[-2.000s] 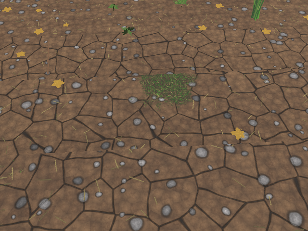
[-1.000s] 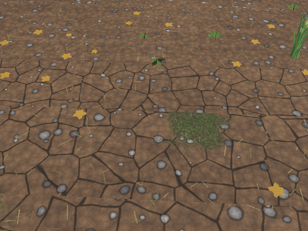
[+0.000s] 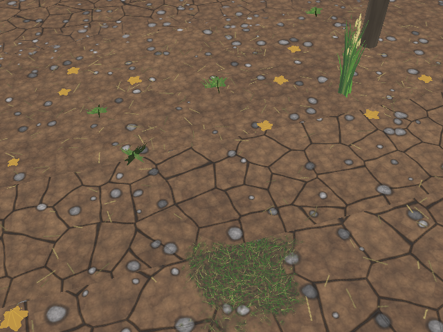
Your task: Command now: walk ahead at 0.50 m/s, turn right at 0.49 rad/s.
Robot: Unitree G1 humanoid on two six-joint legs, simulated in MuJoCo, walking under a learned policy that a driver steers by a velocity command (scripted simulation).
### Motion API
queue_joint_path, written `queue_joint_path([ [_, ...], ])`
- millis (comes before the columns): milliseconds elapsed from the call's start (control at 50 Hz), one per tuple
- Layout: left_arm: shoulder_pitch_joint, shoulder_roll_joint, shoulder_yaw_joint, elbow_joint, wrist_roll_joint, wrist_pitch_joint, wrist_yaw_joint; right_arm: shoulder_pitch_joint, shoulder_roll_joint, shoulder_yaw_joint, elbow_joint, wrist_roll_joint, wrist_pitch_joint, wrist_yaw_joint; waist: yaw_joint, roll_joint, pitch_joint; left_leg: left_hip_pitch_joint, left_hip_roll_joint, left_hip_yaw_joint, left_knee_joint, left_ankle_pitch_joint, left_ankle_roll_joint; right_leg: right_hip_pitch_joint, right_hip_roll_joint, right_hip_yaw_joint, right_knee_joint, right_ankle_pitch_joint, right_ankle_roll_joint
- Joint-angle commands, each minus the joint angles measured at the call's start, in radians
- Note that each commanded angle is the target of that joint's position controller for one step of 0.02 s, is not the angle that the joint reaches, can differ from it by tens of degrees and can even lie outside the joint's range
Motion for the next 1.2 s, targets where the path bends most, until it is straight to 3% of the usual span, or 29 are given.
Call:
queue_joint_path([
  [20, 0.278, 0.194, 0.083, 0.027, -0.011, -0.048, 0.053, -0.014, -0.212, -0.062, -0.054, -0.023, -0.001, 0.03, 0.157, -0.032, -0.076, -0.377, 0.118, -0.04, 0.464, 0.902, 0.135, 0.567, 0.124, -0.066, -0.114, 0.231, -0.118],
  [40, 0.467, 0.252, 0.093, 0.084, 0.01, -0.047, 0.078, 0.012, -0.076, -0.028, -0.086, -0.044, -0.006, 0.07, 0.19, -0.25, -0.24, -0.745, -0.075, -0.08, 0.826, -0.03, 0.028, 0.946, -0.096, 0.35, -0.223, 0.402, -0.363],
  [60, 0.65, 0.214, 0.084, 0.139, 0.021, -0.055, 0.073, -0.269, -0.094, -0.033, -0.203, 0.029, -0.023, 0.109, 0.335, -0.106, -0.158, -1.011, -0.147, -0.3, 0.93, -0.198, 0.058, 0.957, -0.221, 0.635, -0.41, 0.245, -0.362],
  [80, 0.562, 0.173, 0.079, 0.147, 0.014, -0.07, 0.072, -0.443, -0.071, -0.039, -0.271, 0.058, -0.027, 0.103, 0.311, -0.062, 0.064, -1.126, -0.067, -0.403, 0.852, -0.119, 0.088, 0.742, -0.254, 0.626, -0.422, 0.086, -0.305],
  [100, 0.437, 0.104, 0.055, 0.136, -0.018, -0.07, 0.059, -0.43, -0.12, -0.059, -0.257, 0.045, -0.019, 0.077, 0.226, -0.041, 0.108, -1.036, -0.012, -0.41, 0.87, -0.064, 0.081, 0.545, -0.255, 0.56, -0.374, 0.073, -0.292],
  [180, 0.176, -0.008, -0.012, 0.068, 0.001, -0.024, 0.062, -0.172, 0.013, -0.023, -0.168, -0.05, 0.043, 0.068, 0.008, -0.034, 0.096, -0.685, 0.017, -0.381, 0.655, 0.391, 0.171, -0.083, -0.142, 0.263, -0.381, -0.122, -0.198],
  [200, 0.125, -0.051, -0.039, 0.031, 0.024, -0.044, 0.093, -0.185, 0.009, -0.017, -0.169, -0.062, 0.031, 0.079, 0.02, -0.011, 0.055, -0.642, 0.03, -0.404, 0.472, 0.695, 0.172, -0.111, -0.087, 0.173, -0.332, -0.101, -0.148],
  [260, 0.254, 0.058, -0.031, 0.078, 0.047, -0.049, 0.109, -0.281, -0.037, -0.027, -0.204, 0.012, 0.029, 0.085, 0.082, -0.022, 0.041, -0.346, -0.033, -0.26, 0.284, 1.077, 0.087, -0.291, -0.019, 0.031, -0.25, -0.265, -0.09],
  [360, 0.524, 0.081, -0.049, 0.211, -0.015, -0.033, 0.087, -0.49, -0.086, -0.023, -0.252, -0.028, 0.057, 0.064, 0.197, 0.009, 0.204, -0.695, 0.068, -0.34, -0.094, 0.851, 0.101, 0.252, -0.188, 0.226, -0.115, -0.24, -0.096],
  [400, 0.549, 0.102, -0.048, 0.241, 0.002, -0.007, 0.085, -0.451, -0.09, -0.027, -0.228, -0.022, 0.053, 0.055, 0.188, 0.02, 0.196, -0.564, 0.046, -0.28, -0.148, 0.842, 0.11, 0.29, -0.16, 0.193, -0.02, -0.102, -0.081],
  [440, 0.484, 0.143, -0.037, 0.24, 0.046, 0.017, 0.035, -0.08, -0.19, -0.083, -0.096, 0.013, 0.034, 0.036, 0.028, 0.085, 0.06, -0.057, -0.021, -0.204, -0.153, 0.968, 0.151, 0.153, -0.072, 0.047, 0.301, 0.135, -0.017],
  [460, 0.494, 0.066, -0.053, 0.216, 0.066, 0.012, -0.004, 0.151, -0.276, -0.122, -0.057, 0.006, 0.035, 0.041, -0.05, 0.147, -0.097, 0.376, 0.014, -0.248, 0.095, 1.115, 0.272, -0.139, 0.009, -0.023, 0.649, 0.093, 0.06],
  [480, 0.557, -0.031, -0.081, 0.211, 0.045, 0.014, -0.029, 0.237, -0.301, -0.129, -0.039, 0.016, 0.042, 0.058, -0.051, 0.249, -0.372, 0.684, 0.209, -0.516, 0.232, 1.291, 0.478, -0.309, 0.078, -0.001, 1.004, -0.505, 0.119],
  [500, 0.32, 0.074, -0.052, 0.111, 0.004, 0.007, -0.036, 0.317, -0.235, -0.112, -0.014, 0.002, 0.048, 0.056, -0.153, 0.098, -0.263, 0.677, 0.215, -0.67, 0.115, 0.987, 0.443, -0.532, 0.105, 0.049, 1.038, -0.512, 0.131],
  [520, 0.147, 0.096, -0.046, 0.015, -0.019, -0.021, -0.026, 0.213, -0.269, -0.119, -0.035, 0.024, 0.039, 0.053, -0.152, 0.123, -0.099, 0.504, 0.254, -0.796, -0.015, 0.506, 0.438, -0.729, 0.074, 0.073, 1.04, -0.436, 0.106],
  [540, 0.083, 0.129, -0.034, 0.022, -0.011, -0.029, 0.005, 0.091, -0.214, -0.098, -0.052, 0.015, 0.034, 0.064, -0.092, 0.003, 0.027, 0.218, 0.205, -0.753, -0.125, 0.317, 0.366, -0.668, 0.004, 0.075, 0.969, -0.33, 0.051],
  [580, 0.153, 0.118, -0.027, 0.051, 0.024, -0.04, 0.067, -0.147, -0.046, -0.026, -0.143, 0.026, 0.002, 0.076, 0.07, -0.026, 0.102, -0.33, 0.223, -0.696, -0.269, 0.452, 0.431, -0.304, -0.1, 0.161, 0.388, 0.026, 0.034],
  [660, 0.081, 0.013, -0.064, 0.001, 0.002, 0.025, 0.069, -0.156, -0.138, -0.044, -0.119, 0.055, -0.024, 0.095, 0.103, 0.035, 0.049, -0.523, 0.093, -0.585, -0.29, 0.539, 0.386, 0.007, -0.049, 0.055, -0.067, 0.019, 0.078],
  [800, -0.169, 0.121, -0.037, -0.043, -0.004, 0.005, 0.066, -0.015, -0.147, -0.08, -0.08, 0.015, 0.01, 0.117, 0.033, 0.036, 0.036, -0.283, 0.076, -0.658, -0.116, 0.575, 0.3, 0.028, 0.026, 0.044, -0.27, 0.243, 0.048],
  [840, -0.097, 0.178, -0.01, -0.024, -0.024, -0.02, 0.077, -0.051, -0.146, -0.086, -0.09, 0.007, 0.005, 0.108, 0.091, 0.043, 0.001, -0.324, 0.033, -0.629, -0.013, 0.669, 0.229, 0.236, 0.02, 0.032, -0.261, 0.266, -0.031],
  [860, 0.096, 0.228, 0.011, 0.025, -0.035, -0.034, 0.085, -0.103, -0.114, -0.079, -0.125, 0.007, -0.003, 0.106, 0.17, -0.036, -0.123, -0.455, -0.058, -0.561, 0.196, 0.649, 0.155, 0.527, -0.049, 0.108, -0.228, 0.306, -0.124],
  [880, 0.316, 0.268, 0.017, 0.054, -0.028, -0.033, 0.086, 0.005, -0.006, -0.053, -0.146, -0.002, -0.016, 0.099, 0.187, -0.24, -0.362, -0.659, -0.226, -0.438, 0.514, 0.158, 0.064, 0.911, -0.271, 0.429, -0.303, 0.464, -0.355],
  [900, 0.409, 0.215, 0.006, 0.102, -0.009, -0.028, 0.069, -0.031, -0.013, -0.056, -0.135, 0.013, -0.014, 0.1, 0.221, -0.255, -0.317, -0.916, -0.224, -0.428, 0.768, -0.164, 0.058, 0.946, -0.381, 0.743, -0.479, 0.078, -0.382],
  [920, 0.32, 0.174, 0.013, 0.094, -0.012, -0.033, 0.069, -0.134, -0.082, -0.075, -0.125, 0.019, -0.004, 0.082, 0.214, -0.094, -0.042, -0.997, -0.136, -0.447, 0.803, -0.048, 0.09, 0.7, -0.33, 0.637, -0.557, -0.209, -0.259],
  [940, 0.2, 0.118, -0.002, 0.073, -0.028, -0.027, 0.07, -0.126, -0.082, -0.076, -0.094, 0.017, 0.002, 0.054, 0.162, -0.055, 0.024, -0.93, -0.085, -0.424, 0.778, 0.055, 0.101, 0.535, -0.287, 0.521, -0.6, -0.26, -0.214],
  [1000, 0.111, 0.007, -0.033, 0.073, -0.035, -0.031, 0.093, -0.184, 0.004, -0.049, -0.113, -0.018, 0.011, 0.028, 0.086, -0.035, -0.027, -0.71, 0.005, -0.416, 0.604, 0.136, 0.1, 0.367, -0.223, 0.335, -0.678, 0.07, -0.189],
  [1060, 0.15, 0.065, -0.004, 0.109, -0.017, -0.044, 0.085, -0.249, -0.014, -0.047, -0.13, 0.019, 0.019, 0.054, 0.091, -0.033, -0.013, -0.662, -0.001, -0.344, 0.426, 0.231, 0.059, 0.326, -0.163, 0.167, -0.711, 0.224, -0.175],
  [1140, 0.234, 0.082, 0.0, 0.171, 0.001, -0.036, 0.021, -0.303, -0.01, -0.043, -0.175, 0.004, 0.049, 0.085, 0.082, -0.049, 0.02, -0.544, -0.007, -0.306, 0.344, 0.416, 0.054, 0.178, -0.147, 0.088, -0.687, 0.243, -0.186],
  [1200, 0.252, 0.075, -0.003, 0.181, 0.036, -0.041, 0.037, -0.23, -0.069, -0.059, -0.183, -0.01, 0.039, 0.085, 0.071, -0.036, 0.037, -0.572, -0.001, -0.347, 0.482, 0.463, 0.077, 0.204, -0.182, 0.111, -0.564, 0.251, -0.202],
])
Velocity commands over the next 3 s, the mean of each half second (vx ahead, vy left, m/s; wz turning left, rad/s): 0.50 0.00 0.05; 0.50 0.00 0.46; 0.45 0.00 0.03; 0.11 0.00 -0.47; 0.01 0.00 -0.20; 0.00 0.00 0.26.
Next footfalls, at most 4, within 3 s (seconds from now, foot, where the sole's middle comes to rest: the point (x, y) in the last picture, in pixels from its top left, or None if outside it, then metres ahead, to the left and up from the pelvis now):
0.44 left None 0.44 0.11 -0.92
0.86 right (229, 290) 0.74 -0.03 -0.92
1.32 left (156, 289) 0.77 0.23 -0.92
1.76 right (186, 230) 1.13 0.13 -1.08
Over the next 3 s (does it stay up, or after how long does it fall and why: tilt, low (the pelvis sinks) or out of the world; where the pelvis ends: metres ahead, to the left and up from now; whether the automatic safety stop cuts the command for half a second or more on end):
stays up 1.02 0.25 -0.31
